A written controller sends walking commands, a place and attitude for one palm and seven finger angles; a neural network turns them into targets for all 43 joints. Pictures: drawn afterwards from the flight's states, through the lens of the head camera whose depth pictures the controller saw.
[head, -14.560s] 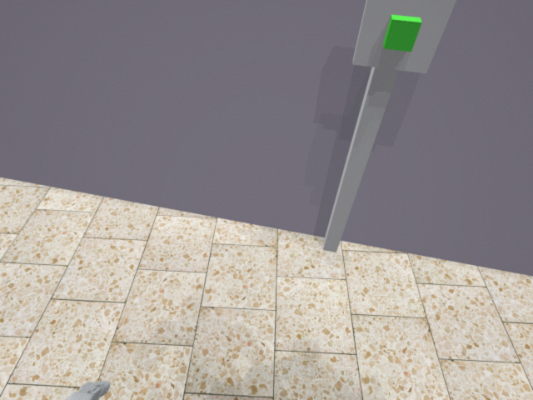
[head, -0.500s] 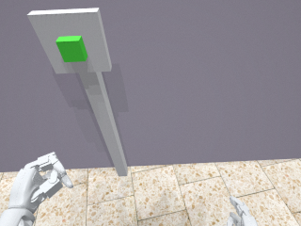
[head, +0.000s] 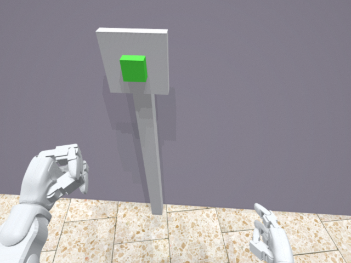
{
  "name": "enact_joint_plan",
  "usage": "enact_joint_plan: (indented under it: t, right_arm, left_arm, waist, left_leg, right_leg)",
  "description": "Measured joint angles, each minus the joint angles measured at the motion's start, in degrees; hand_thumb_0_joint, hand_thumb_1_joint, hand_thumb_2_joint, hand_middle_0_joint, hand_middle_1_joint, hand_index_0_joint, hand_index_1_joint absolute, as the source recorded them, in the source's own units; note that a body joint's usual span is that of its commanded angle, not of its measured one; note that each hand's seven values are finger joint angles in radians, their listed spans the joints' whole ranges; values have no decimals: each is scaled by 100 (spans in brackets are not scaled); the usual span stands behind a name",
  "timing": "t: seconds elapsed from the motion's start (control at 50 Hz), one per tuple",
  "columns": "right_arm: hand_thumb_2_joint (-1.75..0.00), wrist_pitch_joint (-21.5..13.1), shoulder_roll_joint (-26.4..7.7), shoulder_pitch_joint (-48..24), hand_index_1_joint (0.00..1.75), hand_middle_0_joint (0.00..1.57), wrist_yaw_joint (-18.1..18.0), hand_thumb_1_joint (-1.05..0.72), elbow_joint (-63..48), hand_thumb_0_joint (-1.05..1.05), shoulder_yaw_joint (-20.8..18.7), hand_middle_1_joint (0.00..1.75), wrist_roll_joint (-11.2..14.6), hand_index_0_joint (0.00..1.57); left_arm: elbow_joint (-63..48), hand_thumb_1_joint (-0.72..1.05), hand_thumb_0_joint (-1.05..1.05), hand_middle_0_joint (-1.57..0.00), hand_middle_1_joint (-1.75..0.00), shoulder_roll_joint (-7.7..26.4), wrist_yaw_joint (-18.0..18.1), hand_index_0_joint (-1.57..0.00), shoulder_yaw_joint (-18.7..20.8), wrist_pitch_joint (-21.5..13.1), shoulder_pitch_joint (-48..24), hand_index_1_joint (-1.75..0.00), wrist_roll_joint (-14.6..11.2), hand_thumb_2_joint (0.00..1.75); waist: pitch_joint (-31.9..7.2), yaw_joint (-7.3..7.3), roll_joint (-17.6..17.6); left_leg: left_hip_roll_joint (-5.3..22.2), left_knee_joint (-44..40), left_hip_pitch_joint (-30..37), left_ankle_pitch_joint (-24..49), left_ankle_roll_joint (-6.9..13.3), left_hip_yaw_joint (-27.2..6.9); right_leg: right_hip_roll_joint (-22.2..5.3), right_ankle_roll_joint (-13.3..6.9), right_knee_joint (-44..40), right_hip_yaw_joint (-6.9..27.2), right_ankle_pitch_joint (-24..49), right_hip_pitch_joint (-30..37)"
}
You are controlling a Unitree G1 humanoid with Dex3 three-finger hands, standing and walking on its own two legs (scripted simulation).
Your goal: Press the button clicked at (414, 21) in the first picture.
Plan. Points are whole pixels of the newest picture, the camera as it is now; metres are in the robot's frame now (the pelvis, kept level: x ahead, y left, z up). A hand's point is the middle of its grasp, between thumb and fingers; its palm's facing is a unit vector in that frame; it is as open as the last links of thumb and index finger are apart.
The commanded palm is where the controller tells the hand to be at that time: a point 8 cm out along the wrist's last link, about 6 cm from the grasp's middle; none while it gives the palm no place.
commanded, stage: raise the hand and make a fist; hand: left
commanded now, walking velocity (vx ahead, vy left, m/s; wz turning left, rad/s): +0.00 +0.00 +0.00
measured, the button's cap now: (134, 68) +0.54 +0.18 +0.21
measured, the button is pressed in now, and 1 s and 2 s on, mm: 0 0 0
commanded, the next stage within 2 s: aim a knuckle at the button in 0.68 s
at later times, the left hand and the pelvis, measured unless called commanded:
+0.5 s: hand (81, 171) +0.21 +0.19 +0.19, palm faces +0.06 -1.00 -0.08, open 3.1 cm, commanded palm +0.17 +0.24 +0.21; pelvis -0.03 -0.02 +0.01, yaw +0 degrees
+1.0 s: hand (94, 148) +0.25 +0.18 +0.20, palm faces +0.10 -0.99 -0.07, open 3.1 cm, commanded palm +0.23 +0.22 +0.20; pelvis +0.00 -0.04 +0.01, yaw +1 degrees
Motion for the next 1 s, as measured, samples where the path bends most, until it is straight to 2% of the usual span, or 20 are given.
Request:
enact_joint_plan:
  t: [0.1,0.26,0.36,0.46,0.52,0.66,0.84,1.0]
  right_arm:
    - [-90,168,2,-56,30,20,-55,-90,0,1,125,30,7,21]
    - [-90,197,-66,-17,30,20,-116,-90,209,1,169,30,41,21]
    - [-90,261,-171,-21,30,20,-164,-90,311,1,143,30,121,21]
    - [-90,308,-231,-51,30,20,-179,-90,263,1,101,30,147,21]
    - [-90,264,-231,-28,30,20,-172,-91,234,1,69,30,116,21]
    - [-90,73,-249,36,30,20,-184,-91,325,1,27,30,81,20]
    - [-90,58,-239,-34,30,20,-225,-91,382,1,42,30,94,21]
    - [-90,44,-260,-61,30,20,-233,-91,440,1,-8,30,87,21]
  left_arm:
    - [-72,90,1,-130,-150,139,-12,-130,-50,715,-259,-149,82,90]
    - [-220,90,1,-130,-150,339,44,-130,317,974,-855,-149,-23,90]
    - [16,90,1,-130,-150,392,-90,-130,421,1411,-1179,-150,-112,90]
    - [128,90,1,-130,-150,335,-121,-130,346,1746,-999,-150,-127,90]
    - [-13,90,1,-130,-150,291,-30,-130,301,1657,-801,-150,-78,90]
    - [-159,90,1,-130,-150,226,87,-130,326,1151,-811,-149,-26,90]
    - [236,90,1,-130,-150,319,-158,-130,322,1398,-907,-150,-129,90]
    - [774,90,1,-130,-150,243,-86,-130,385,1117,-1504,-150,-26,90]
  waist:
    - [117,30,12]
    - [212,34,17]
    - [194,4,105]
    - [226,-67,134]
    - [261,-66,88]
    - [297,8,106]
    - [240,-12,187]
    - [293,12,94]
  left_leg:
    - [-28,-235,218,168,10,-8]
    - [-9,-545,517,390,-44,-52]
    - [11,-714,675,505,-80,-73]
    - [48,-813,725,585,-124,-71]
    - [83,-827,742,594,-162,-78]
    - [150,-780,802,540,-235,-170]
    - [175,-781,781,464,-253,-165]
    - [142,-743,772,362,-279,-152]
  right_leg:
    - [-20,3,-189,-16,139,200]
    - [15,-54,-417,-59,307,467]
    - [41,-89,-521,-77,384,595]
    - [77,-135,-516,-69,410,586]
    - [113,-176,-493,-70,399,583]
    - [196,-252,-522,-148,361,701]
    - [223,-280,-531,-137,294,674]
    - [186,-278,-477,-126,180,662]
